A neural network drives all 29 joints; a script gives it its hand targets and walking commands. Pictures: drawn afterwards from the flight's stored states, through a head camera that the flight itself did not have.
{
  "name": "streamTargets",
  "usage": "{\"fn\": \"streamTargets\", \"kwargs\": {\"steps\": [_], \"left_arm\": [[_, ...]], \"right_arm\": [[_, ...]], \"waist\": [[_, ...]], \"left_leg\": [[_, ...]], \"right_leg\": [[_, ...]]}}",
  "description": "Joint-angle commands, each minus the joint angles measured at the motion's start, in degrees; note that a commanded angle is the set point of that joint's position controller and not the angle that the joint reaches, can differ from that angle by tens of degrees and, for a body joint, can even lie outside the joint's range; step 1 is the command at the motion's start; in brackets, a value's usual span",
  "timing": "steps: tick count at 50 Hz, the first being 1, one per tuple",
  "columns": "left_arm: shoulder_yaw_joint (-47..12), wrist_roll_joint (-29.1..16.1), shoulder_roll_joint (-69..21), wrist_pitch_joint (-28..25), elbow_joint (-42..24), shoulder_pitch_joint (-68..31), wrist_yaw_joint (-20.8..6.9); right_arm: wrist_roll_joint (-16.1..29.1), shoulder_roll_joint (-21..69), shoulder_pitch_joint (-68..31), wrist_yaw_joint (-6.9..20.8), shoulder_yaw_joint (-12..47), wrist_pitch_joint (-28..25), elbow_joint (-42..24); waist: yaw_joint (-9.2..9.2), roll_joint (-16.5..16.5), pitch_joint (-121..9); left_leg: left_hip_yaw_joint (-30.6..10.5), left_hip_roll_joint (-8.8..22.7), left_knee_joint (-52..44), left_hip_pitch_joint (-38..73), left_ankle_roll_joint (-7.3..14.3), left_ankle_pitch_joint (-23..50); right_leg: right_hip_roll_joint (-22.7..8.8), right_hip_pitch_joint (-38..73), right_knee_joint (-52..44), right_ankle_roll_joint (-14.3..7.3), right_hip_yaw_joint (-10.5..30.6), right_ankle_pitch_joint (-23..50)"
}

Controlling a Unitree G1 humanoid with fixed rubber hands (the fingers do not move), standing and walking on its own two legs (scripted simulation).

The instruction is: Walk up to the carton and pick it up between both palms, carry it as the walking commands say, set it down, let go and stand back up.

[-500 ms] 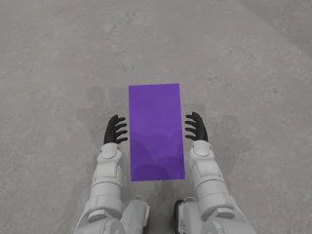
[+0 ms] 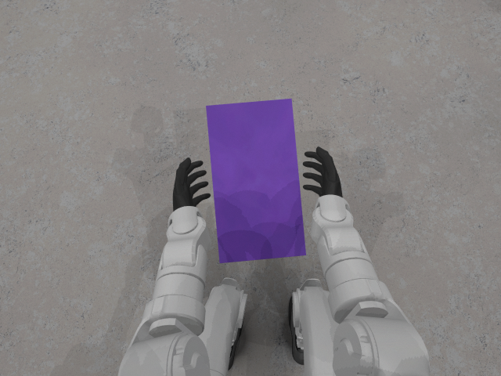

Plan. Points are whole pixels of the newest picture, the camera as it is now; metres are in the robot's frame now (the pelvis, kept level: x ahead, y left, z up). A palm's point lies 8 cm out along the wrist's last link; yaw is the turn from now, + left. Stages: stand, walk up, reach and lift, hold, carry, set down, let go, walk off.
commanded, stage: set down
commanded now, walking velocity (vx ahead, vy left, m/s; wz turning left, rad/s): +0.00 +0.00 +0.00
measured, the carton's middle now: (254, 182) +0.45 +0.05 -0.17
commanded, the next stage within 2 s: none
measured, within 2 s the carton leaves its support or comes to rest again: neither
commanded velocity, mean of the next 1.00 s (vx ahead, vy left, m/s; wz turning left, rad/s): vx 0.00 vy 0.00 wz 0.00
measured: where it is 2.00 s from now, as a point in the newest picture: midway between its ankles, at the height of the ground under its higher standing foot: (263, 344)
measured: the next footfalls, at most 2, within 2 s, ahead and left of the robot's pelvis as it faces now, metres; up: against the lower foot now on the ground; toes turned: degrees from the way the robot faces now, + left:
none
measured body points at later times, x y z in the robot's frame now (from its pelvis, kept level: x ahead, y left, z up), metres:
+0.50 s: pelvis -0.02 -0.02 -0.08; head +0.21 -0.03 +0.31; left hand +0.40 +0.16 -0.16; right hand +0.44 -0.08 -0.16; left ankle +0.06 +0.12 -0.60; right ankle +0.10 -0.11 -0.60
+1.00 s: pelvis -0.03 -0.02 -0.15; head +0.24 -0.03 +0.21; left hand +0.42 +0.16 -0.24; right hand +0.47 -0.08 -0.25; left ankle +0.06 +0.12 -0.60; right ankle +0.10 -0.11 -0.60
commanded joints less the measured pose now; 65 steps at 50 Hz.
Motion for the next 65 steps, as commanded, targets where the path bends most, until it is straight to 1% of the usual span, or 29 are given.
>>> {"fn": "streamTargets", "kwargs": {"steps": [1,5,12,26,37,48,65], "left_arm": [[-31.69,-3.41,-46.89,-1.24,2.02,-34.96,-14.34],[-30.71,-3.32,-46.99,-0.52,2.67,-37.83,-14.49],[-28.37,-3.05,-46.28,0.34,3.51,-42.05,-15.17],[-25.56,-4.2,-43.39,1.73,3.63,-48.62,-16.98],[-23.24,-4.3,-41.39,2.73,4.01,-54.17,-18.01],[-22.15,-4.55,-41.07,3.4,4.44,-59.07,-18.26],[-22.99,-6.25,-39.88,3.42,4.07,-65.26,-17.62]], "right_arm": [[2.65,51.64,-27.53,14.05,26.4,-1.38,3.25],[2.68,52.12,-30.02,13.98,25.3,-0.63,4.57],[2.92,52.75,-33.62,13.3,23.9,0.39,6.12],[4.02,52.75,-40.66,11.38,24.16,1.85,5.64],[4.53,51.28,-46.02,10.99,22.89,2.87,6.48],[5.01,49.17,-50.94,11.57,21.53,3.34,7.65],[7.01,45.55,-57.24,12.61,21.11,3.29,8.53]], "waist": [[0.88,-0.91,-42.8],[0.92,-1.14,-43.58],[1.59,-1.73,-45.88],[2.97,-4.72,-50.48],[3.7,-5.93,-52.18],[3.63,-5.91,-53.87],[2.9,-5.21,-55.41]], "left_leg": [[-1.74,-5.35,-8.21,14.41,-1.2,10.74],[-0.97,-5.71,-5.66,10.91,-1.19,9.26],[0.66,-6.23,-0.71,4.96,-1.07,8.82],[2.99,-6.9,8.17,-5.9,-0.63,7.65],[4.02,-6.9,13.5,-12.86,-0.59,6.07],[4.6,-7.07,17.88,-16.78,-1.03,6.17],[5.28,-7.32,24.34,-20.66,-1.72,6.8]], "right_leg": [[6.39,25.4,-3.07,-1.72,-0.66,6.25],[6.51,23.26,-0.67,-1.5,-0.93,5.2],[6.78,20.58,3.43,-0.89,-1.14,5.4],[7.17,18.07,10.44,-0.19,-0.88,5.89],[7.17,14.45,15.45,-0.08,-0.59,4.79],[7.34,8.6,20.81,-0.22,-1.72,4.52],[7.2,0.07,28.89,-0.45,-3.74,4.81]]}}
